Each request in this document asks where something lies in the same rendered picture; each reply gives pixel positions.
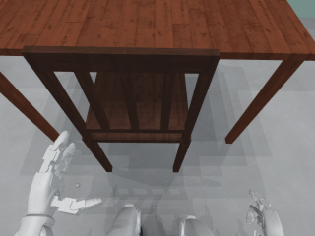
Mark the left robot hand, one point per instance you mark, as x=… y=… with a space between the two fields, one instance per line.
x=49 y=179

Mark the right robot hand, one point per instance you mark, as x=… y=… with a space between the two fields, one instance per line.
x=267 y=220

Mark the left robot thigh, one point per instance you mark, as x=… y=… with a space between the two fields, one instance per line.
x=127 y=222

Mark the robot thigh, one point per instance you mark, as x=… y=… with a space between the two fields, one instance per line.
x=127 y=222
x=194 y=227

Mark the chair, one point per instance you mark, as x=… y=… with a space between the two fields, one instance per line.
x=139 y=94

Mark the left robot forearm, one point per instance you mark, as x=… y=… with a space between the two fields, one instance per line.
x=36 y=225

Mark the table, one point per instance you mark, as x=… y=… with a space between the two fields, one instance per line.
x=240 y=29

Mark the right robot thigh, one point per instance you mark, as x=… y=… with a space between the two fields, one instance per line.
x=194 y=227

